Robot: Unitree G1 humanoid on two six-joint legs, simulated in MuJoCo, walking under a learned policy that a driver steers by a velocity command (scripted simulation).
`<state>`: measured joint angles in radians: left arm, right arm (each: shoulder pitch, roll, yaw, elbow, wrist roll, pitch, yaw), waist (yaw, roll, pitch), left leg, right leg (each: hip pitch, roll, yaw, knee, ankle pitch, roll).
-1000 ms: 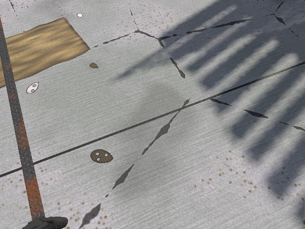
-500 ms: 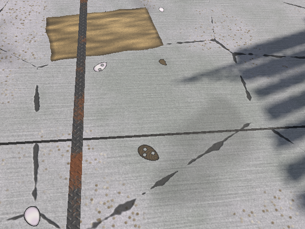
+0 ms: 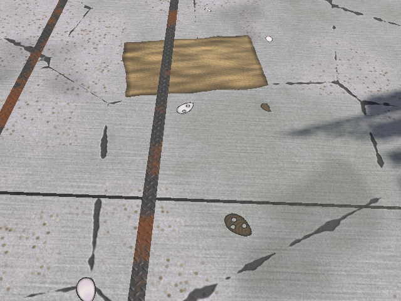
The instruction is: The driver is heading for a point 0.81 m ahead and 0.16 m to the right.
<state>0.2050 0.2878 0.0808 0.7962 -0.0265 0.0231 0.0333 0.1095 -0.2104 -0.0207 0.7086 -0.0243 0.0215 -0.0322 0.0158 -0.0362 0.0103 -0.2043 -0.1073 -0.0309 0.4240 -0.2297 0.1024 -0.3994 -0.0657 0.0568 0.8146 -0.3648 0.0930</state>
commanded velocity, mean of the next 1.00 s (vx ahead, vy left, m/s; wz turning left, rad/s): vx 0.07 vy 0.00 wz -0.06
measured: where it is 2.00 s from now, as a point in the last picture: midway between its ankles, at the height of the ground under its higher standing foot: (216, 210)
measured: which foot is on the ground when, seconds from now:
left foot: down 0.00-0.26, up 0.28-0.98, down 1.00-1.00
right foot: up 0.00-0.24, down 0.26-1.00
